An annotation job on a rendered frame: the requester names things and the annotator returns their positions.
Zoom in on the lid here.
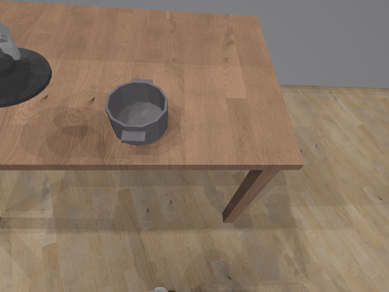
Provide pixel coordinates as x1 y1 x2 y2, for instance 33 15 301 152
0 48 52 108

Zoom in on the knob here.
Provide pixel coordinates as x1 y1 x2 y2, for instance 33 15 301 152
0 53 17 78

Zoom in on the table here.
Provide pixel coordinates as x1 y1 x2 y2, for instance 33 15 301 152
0 1 305 223

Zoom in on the left robot hand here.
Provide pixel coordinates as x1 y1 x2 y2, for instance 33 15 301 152
0 23 21 60

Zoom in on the pot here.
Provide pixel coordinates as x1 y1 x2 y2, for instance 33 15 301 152
105 78 168 145

